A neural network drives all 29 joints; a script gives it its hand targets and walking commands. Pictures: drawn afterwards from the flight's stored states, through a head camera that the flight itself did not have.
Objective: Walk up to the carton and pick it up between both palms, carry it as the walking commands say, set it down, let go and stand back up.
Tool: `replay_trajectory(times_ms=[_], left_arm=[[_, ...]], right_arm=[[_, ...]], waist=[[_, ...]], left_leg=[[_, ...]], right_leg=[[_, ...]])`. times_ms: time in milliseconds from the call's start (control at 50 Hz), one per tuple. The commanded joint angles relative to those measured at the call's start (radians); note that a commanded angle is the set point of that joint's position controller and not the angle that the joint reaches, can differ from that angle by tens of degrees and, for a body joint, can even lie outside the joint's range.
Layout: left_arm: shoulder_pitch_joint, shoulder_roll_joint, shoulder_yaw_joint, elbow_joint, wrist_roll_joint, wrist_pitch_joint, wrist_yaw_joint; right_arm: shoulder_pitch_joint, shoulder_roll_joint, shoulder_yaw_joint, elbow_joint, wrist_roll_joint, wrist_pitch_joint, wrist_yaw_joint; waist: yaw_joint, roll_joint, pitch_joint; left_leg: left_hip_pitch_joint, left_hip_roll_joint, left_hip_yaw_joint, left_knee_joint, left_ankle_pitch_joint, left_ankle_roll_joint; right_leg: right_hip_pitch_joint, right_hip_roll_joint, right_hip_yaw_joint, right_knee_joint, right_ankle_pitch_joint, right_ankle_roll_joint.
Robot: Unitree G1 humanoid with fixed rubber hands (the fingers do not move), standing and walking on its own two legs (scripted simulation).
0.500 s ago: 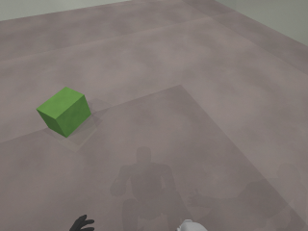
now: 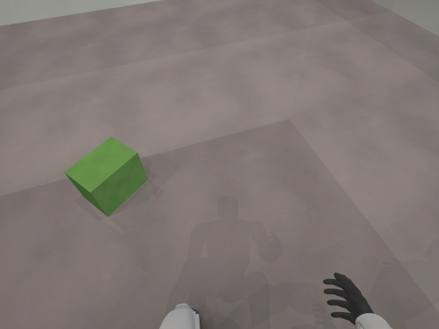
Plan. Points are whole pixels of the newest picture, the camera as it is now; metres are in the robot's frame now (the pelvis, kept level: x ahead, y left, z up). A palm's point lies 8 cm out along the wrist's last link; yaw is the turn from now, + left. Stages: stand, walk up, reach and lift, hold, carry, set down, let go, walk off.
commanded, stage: walk up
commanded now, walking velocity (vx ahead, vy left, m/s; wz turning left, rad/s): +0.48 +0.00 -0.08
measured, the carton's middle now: (109, 176) +0.87 +0.68 -0.66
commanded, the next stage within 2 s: none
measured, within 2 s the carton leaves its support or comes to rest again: neither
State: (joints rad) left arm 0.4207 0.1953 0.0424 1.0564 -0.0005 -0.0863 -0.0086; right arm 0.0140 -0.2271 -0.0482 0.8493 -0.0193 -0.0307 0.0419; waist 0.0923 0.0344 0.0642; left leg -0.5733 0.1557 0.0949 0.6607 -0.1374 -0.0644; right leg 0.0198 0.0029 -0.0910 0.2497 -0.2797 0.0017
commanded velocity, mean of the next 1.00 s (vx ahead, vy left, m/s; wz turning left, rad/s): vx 0.29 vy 0.02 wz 0.05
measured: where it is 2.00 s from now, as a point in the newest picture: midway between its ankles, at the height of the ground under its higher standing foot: (233, 317)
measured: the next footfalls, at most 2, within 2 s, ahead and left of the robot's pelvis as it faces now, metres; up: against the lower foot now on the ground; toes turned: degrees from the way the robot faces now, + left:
left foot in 0.08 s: +0.22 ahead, +0.15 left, +0.00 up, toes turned +8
right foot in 0.56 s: +0.32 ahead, -0.09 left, +0.00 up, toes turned -11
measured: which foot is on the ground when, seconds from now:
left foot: up 0.00-0.06, down 0.08-0.58, up 0.60-0.98, down 1.00-1.00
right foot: down 0.00-0.08, up 0.10-0.54, down 0.56-1.00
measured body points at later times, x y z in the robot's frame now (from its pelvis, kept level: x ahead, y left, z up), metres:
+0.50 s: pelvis +0.20 +0.04 +0.00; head +0.24 +0.03 +0.45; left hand +0.32 +0.25 -0.15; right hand +0.10 -0.18 -0.14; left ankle +0.18 +0.14 -0.74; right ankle +0.27 -0.09 -0.71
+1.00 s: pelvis +0.32 +0.03 -0.01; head +0.35 +0.03 +0.44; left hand +0.26 +0.29 -0.15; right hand +0.45 -0.21 -0.15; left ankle +0.37 +0.15 -0.74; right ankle +0.28 -0.09 -0.74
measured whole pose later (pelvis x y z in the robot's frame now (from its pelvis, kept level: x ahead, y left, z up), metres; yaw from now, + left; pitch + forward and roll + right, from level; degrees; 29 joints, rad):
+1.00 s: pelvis +0.32 +0.03 -0.01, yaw +4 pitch -2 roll +0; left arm 0.32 0.22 0.06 1.11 0.00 -0.04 0.04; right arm 0.13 -0.24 -0.05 0.98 -0.01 -0.02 0.00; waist 0.04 0.02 0.08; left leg -0.32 0.05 0.11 0.56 -0.14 -0.01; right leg -0.12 -0.12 -0.24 0.52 -0.33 0.02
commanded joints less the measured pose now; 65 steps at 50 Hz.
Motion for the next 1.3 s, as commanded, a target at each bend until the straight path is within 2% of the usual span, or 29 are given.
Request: replay_trajectory(times_ms=[0,20,60,100,120,200,260,300,320,340,380,420,480,520,540,580,600,620,640,720,840,900,920,980,1020,1080,1120,1220,1280], left_arm=[[-0.022,0.208,0.034,-0.047,0.024,-0.006,0.014],[0.026,0.181,0.031,-0.058,0.01,0.007,0.012],[-0.063,0.183,0.033,-0.033,-0.003,0.011,0.005],[0.061,0.041,0.024,-0.074,0.001,0.006,0.017],[0.099,0.051,0.032,-0.018,0.006,0.014,0.023],[0.031,0.076,0.026,0.004,0.037,0.048,-0.015],[0.018,0.046,0.025,0.025,-0.003,0.054,0.012],[-0.065,0.022,0.011,0.003,0.006,0.062,-0.009],[-0.164,0.07,0.012,-0.019,0.016,0.064,-0.018],[-0.178,0.033,-0.006,-0.036,0.025,0.065,-0.003],[-0.245,0.006,-0.031,-0.039,0.001,0.061,-0.006],[-0.273,0.045,-0.025,-0.055,-0.007,0.047,-0.009],[-0.323,0.046,-0.045,-0.097,0.009,0.049,0.005],[-0.236,0.028,-0.05,-0.034,0.017,0.042,0.007],[-0.177,0.148,-0.028,-0.03,0.048,0.043,0.023],[0.038,0.238,0.011,0.047,0.021,0.031,0.011],[0.079,0.222,0.032,0.071,0.019,0.041,0.014],[-0.155,0.199,0.017,-0.015,0.024,0.037,0.025],[-0.157,0.146,0.016,0.003,0.009,0.04,0.013],[-0.164,0.131,-0.01,-0.002,0.019,0.007,0.024],[-0.121,0.139,-0.015,0.013,0.01,-0.007,0.014],[-0.099,0.158,0.006,0.018,0.001,0.01,0.042],[-0.12,0.213,0.046,0.015,-0.007,0.02,0.056],[-0.134,0.188,0.064,0.007,-0.01,0.067,0.049],[-0.141,0.043,0.059,-0.053,0.013,0.096,0.047],[-0.166,0.097,0.065,-0.047,-0.009,0.089,0.048],[-0.144,0.133,0.072,-0.054,0.003,0.098,0.047],[-0.224,0.048,0.031,-0.103,-0.02,0.104,0.041],[-0.281,0.088,0.022,-0.121,0.025,0.119,0.05]], right_arm=[[-0.027,-0.054,-0.007,-0.039,-0.005,-0.026,-0.012],[-0.006,-0.053,-0.005,-0.012,-0.01,-0.025,-0.02],[0.259,-0.114,-0.035,0.073,0.013,-0.027,-0.033],[0.457,-0.27,-0.063,0.085,-0.01,-0.036,-0.052],[0.412,-0.23,-0.05,0.096,-0.009,-0.036,-0.047],[0.232,-0.078,0.0,0.058,0.009,-0.051,-0.026],[0.324,-0.07,0.002,0.113,0.0,-0.081,-0.028],[0.406,-0.096,-0.015,0.173,-0.008,-0.07,-0.033],[0.385,-0.082,-0.005,0.154,-0.007,-0.063,-0.036],[0.449,-0.016,0.031,0.176,-0.007,-0.07,-0.037],[0.416,-0.076,0.002,0.19,-0.018,-0.061,-0.04],[0.459,-0.094,-0.008,0.193,-0.023,-0.057,-0.043],[0.41,-0.11,-0.003,0.189,-0.02,-0.044,-0.049],[0.466,-0.125,-0.003,0.224,-0.012,-0.041,-0.048],[0.422,-0.064,0.027,0.2,-0.014,-0.037,-0.052],[0.46,0.028,0.014,0.204,-0.004,-0.019,-0.047],[0.377,0.009,0.009,0.156,-0.016,-0.01,-0.049],[0.308,-0.001,-0.002,0.139,-0.008,0.0,-0.043],[0.374,-0.043,-0.006,0.177,-0.017,-0.005,-0.046],[0.355,-0.031,-0.002,0.168,-0.023,0.019,-0.039],[0.191,-0.005,0.01,0.123,-0.002,0.029,-0.015],[0.174,-0.023,-0.002,0.125,0.012,0.033,-0.042],[0.244,-0.031,-0.009,0.122,0.014,0.017,-0.045],[0.32,-0.192,-0.056,0.185,0.0,0.012,-0.048],[0.334,-0.229,-0.056,0.182,0.004,0.002,-0.044],[0.193,-0.138,-0.065,0.141,-0.013,0.041,-0.069],[0.138,-0.171,-0.068,0.127,-0.032,0.041,-0.063],[0.276,-0.17,-0.09,0.155,-0.042,0.057,-0.083],[0.225,-0.163,-0.073,0.102,0.022,0.061,-0.055]], waist=[[-0.041,-0.12,0.005],[-0.031,-0.082,-0.049],[-0.166,-0.082,-0.125],[-0.178,0.303,-0.28],[-0.136,0.05,-0.263],[-0.054,0.118,-0.07],[-0.066,0.066,-0.059],[-0.09,0.198,-0.045],[-0.11,0.128,-0.031],[-0.128,0.104,0.03],[-0.12,0.146,-0.031],[-0.141,0.068,-0.001],[-0.131,0.136,-0.025],[-0.11,0.081,-0.018],[-0.079,0.003,0.001],[0.003,-0.341,-0.163],[0.026,-0.281,-0.09],[-0.027,-0.225,-0.001],[-0.054,-0.116,-0.021],[-0.114,-0.213,0.003],[-0.075,-0.247,-0.036],[-0.089,-0.15,-0.011],[-0.115,-0.272,-0.051],[-0.147,-0.142,-0.105],[-0.138,0.242,-0.126],[-0.136,0.115,-0.036],[-0.092,0.143,-0.027],[-0.175,0.17,-0.105],[-0.134,0.049,-0.123]], left_leg=[[0.049,-0.024,0.02,-0.146,-0.029,0.009],[0.224,-0.078,0.067,-0.131,-0.038,0.019],[0.514,-0.084,0.059,-0.201,-0.014,0.047],[0.791,0.358,-0.592,-0.375,-0.078,0.187],[0.661,0.356,-0.559,-0.378,-0.11,0.161],[0.358,0.193,-0.261,-0.479,-0.183,0.121],[0.335,0.163,-0.087,-0.386,0.603,0.14],[0.403,0.116,-0.031,-0.438,0.191,0.121],[0.406,0.113,-0.044,-0.461,0.074,0.139],[0.406,0.141,-0.08,-0.459,0.459,0.128],[0.43,0.094,0.045,-0.406,0.494,0.147],[0.42,0.132,-0.042,-0.43,0.201,0.159],[0.458,0.159,-0.126,-0.329,0.395,0.199],[0.354,0.123,-0.115,-0.318,-0.041,0.143],[0.243,0.038,-0.127,-0.15,0.229,0.092],[0.06,-0.097,0.017,0.183,-0.449,0.048],[-0.038,-0.058,-0.055,0.345,-0.431,0.049],[-0.048,-0.068,-0.092,0.4,-0.348,0.037],[-0.026,0.005,-0.107,0.401,-0.285,0.035],[0.109,-0.066,-0.049,0.334,-0.197,0.0],[0.142,-0.075,0.026,0.072,-0.134,0.004],[0.186,-0.126,0.033,0.054,-0.157,0.027],[0.194,-0.124,0.029,-0.002,-0.154,0.04],[0.512,-0.089,-0.023,-0.236,0.254,0.093],[0.583,0.28,-0.449,-0.21,0.988,0.262],[0.346,0.144,-0.361,-0.328,0.213,0.246],[0.25,0.097,-0.301,-0.329,0.246,0.227],[0.382,0.1,-0.412,-0.294,0.293,0.241],[0.283,0.058,-0.394,-0.325,0.198,0.221]], right_leg=[[0.055,-0.231,0.093,0.008,0.477,-0.105],[-0.025,-0.239,0.13,0.098,0.565,-0.128],[-0.166,-0.144,0.07,0.383,0.529,-0.071],[-0.65,-0.009,0.054,0.973,-0.268,-0.003],[-0.61,-0.044,0.19,1.1,-0.204,-0.016],[-0.565,-0.13,0.127,1.065,0.036,-0.018],[-0.494,-0.075,0.092,1.013,0.023,0.006],[-0.579,-0.114,0.046,0.884,0.083,-0.018],[-0.594,-0.116,0.035,0.876,0.123,-0.006],[-0.619,-0.101,0.041,0.808,0.128,0.004],[-0.506,-0.081,-0.015,0.611,0.092,0.012],[-0.451,-0.098,-0.008,0.486,0.089,0.017],[-0.416,-0.089,-0.038,0.432,-0.006,0.032],[-0.248,-0.115,-0.002,0.254,0.065,0.012],[-0.068,-0.192,0.052,0.17,0.279,0.037],[0.05,-0.495,0.373,0.04,0.117,-0.122],[0.009,-0.464,0.495,-0.031,-0.339,-0.129],[-0.112,-0.489,0.373,-0.055,-0.034,-0.098],[-0.182,-0.419,0.334,-0.076,-0.246,-0.096],[-0.224,-0.318,0.075,-0.005,0.456,-0.064],[-0.168,-0.277,0.024,-0.058,0.048,-0.082],[-0.086,-0.327,-0.005,0.103,0.784,-0.109],[-0.011,-0.279,-0.065,0.188,0.91,-0.098],[-0.201,-0.211,-0.111,0.491,0.528,-0.01],[-0.566,-0.104,0.004,0.906,-0.405,0.049],[-0.514,-0.148,0.112,0.933,-0.224,0.046],[-0.443,-0.115,0.065,0.847,-0.15,0.047],[-0.433,-0.056,0.057,0.608,-0.151,0.046],[-0.341,-0.006,0.041,0.615,-0.128,0.029]])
